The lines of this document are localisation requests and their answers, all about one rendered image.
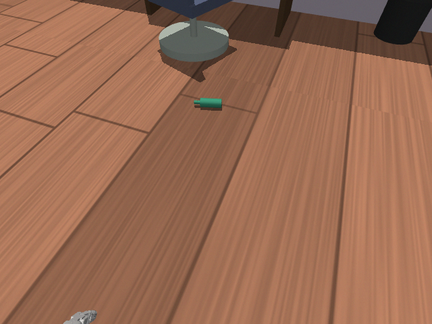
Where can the left robot hand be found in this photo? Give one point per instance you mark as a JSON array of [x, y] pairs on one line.
[[86, 317]]

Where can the office chair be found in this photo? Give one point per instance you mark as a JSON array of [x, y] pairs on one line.
[[193, 40]]

